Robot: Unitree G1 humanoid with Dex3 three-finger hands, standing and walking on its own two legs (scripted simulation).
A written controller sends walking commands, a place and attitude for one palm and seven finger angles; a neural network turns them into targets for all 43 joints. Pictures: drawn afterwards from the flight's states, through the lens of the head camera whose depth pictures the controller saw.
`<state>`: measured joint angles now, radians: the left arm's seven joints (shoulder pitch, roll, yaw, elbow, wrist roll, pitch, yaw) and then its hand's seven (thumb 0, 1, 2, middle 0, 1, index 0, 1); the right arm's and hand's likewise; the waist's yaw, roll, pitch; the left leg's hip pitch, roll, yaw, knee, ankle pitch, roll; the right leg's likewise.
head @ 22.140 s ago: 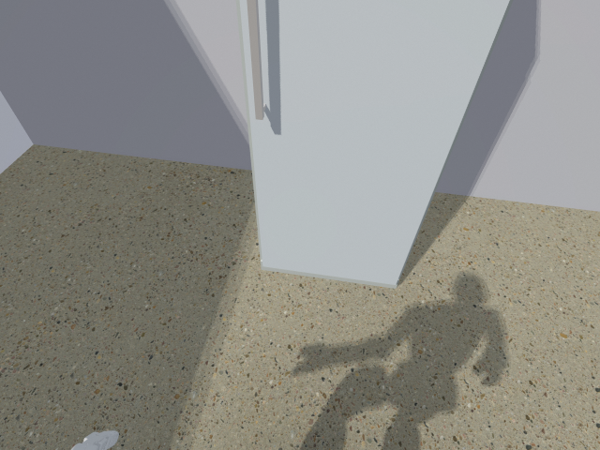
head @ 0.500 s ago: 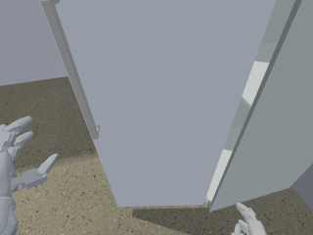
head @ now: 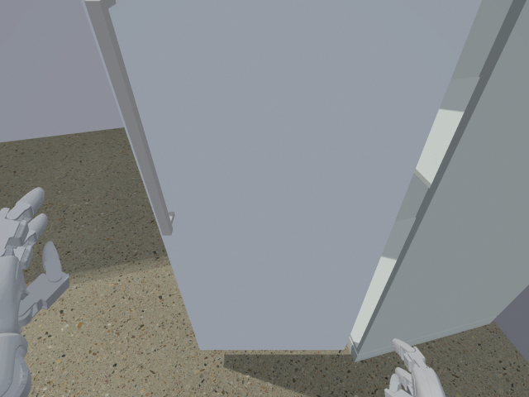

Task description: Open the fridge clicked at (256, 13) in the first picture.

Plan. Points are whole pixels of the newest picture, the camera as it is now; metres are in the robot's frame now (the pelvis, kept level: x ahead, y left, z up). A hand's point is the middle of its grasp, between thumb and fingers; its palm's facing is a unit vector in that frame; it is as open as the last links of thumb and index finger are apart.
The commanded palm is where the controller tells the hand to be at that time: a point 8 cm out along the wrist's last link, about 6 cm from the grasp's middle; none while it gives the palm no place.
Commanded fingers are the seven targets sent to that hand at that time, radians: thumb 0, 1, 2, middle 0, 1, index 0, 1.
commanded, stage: draw the hand back to the body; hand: left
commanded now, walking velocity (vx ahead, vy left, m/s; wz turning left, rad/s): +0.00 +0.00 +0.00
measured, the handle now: (144, 141) +0.42 +0.26 +0.20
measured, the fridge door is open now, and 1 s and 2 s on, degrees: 76 76 76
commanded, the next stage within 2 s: step back with the hand held close in 0.02 s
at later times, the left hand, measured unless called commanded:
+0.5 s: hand (49, 294) +0.16 +0.28 +0.15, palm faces +0.38 -0.79 -0.48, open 7.4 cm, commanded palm +0.11 +0.32 +0.17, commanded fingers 0.00 0.90 0.90 -0.20 -0.30 -0.20 -0.30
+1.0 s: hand out of the picture +0.09 +0.30 +0.16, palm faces +0.48 -0.78 -0.40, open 7.4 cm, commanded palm +0.03 +0.33 +0.17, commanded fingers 0.00 0.90 0.90 -0.20 -0.30 -0.20 -0.30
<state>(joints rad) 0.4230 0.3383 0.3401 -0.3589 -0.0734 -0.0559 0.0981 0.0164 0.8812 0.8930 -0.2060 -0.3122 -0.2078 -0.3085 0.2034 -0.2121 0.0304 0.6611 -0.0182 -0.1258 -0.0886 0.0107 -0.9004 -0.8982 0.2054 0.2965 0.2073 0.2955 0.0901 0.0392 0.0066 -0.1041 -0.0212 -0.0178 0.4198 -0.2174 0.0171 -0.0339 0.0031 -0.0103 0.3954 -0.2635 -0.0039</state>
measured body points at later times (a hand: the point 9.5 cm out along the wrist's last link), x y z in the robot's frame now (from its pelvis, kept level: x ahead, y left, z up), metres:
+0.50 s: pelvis -0.03 +0.02 +0.00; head -0.02 +0.02 +0.45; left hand +0.14 +0.32 +0.18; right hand +0.15 -0.23 -0.08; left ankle +0.01 +0.11 -0.74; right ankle -0.02 -0.12 -0.74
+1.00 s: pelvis -0.09 +0.03 -0.02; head -0.09 +0.05 +0.43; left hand +0.06 +0.34 +0.18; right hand +0.08 -0.21 -0.09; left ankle +0.01 +0.11 -0.74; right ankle -0.02 -0.11 -0.74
